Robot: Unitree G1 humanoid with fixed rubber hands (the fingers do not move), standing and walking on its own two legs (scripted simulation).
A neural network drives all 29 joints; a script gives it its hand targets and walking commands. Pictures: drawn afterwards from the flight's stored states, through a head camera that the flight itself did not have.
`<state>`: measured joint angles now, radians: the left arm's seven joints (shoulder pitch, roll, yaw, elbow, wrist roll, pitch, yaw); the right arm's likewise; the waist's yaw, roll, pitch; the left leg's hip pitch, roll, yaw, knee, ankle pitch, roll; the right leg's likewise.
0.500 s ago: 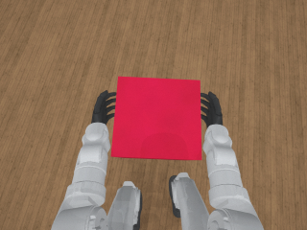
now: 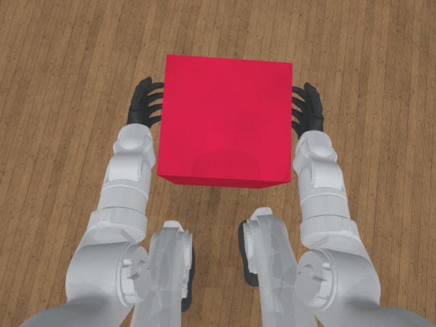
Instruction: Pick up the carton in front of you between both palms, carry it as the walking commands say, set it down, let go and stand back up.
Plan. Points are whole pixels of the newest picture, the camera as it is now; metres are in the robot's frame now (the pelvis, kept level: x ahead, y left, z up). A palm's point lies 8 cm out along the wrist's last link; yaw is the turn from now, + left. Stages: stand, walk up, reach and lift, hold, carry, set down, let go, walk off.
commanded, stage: set down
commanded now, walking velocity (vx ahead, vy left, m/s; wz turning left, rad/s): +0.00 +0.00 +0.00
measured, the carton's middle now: (223, 135) +0.46 -0.04 -0.17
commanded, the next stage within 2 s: none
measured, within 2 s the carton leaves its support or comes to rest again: rests again in 1.78 s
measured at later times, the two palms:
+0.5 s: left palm (158, 126) +0.51 +0.11 -0.25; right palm (283, 138) +0.46 -0.19 -0.25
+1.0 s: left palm (165, 132) +0.51 +0.10 -0.32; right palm (282, 133) +0.48 -0.20 -0.29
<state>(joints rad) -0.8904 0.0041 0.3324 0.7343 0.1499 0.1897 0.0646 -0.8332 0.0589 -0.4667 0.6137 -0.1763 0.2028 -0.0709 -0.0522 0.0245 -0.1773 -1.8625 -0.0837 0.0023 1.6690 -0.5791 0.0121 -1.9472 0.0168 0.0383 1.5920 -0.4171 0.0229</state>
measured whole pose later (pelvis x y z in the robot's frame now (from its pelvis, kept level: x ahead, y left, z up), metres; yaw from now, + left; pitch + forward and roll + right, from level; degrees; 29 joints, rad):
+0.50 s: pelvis -0.02 +0.00 -0.11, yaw +0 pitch +45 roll +1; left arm -1.24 0.17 0.25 0.93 0.08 0.19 0.07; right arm -1.10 -0.02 -0.47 0.70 -0.11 0.20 -0.14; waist -0.06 0.02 0.04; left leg -2.21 -0.09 0.01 2.04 -0.62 0.00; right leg -2.30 0.02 0.02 1.94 -0.43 0.02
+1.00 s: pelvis -0.02 +0.01 -0.15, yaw -1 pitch +44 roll -2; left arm -1.32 0.21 0.15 1.01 0.07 0.20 0.13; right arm -1.27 -0.15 -0.45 0.95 -0.03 0.18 -0.07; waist -0.11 -0.03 0.11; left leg -2.31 -0.10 0.01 2.19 -0.64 0.02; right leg -2.39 0.03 0.03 2.06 -0.45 0.06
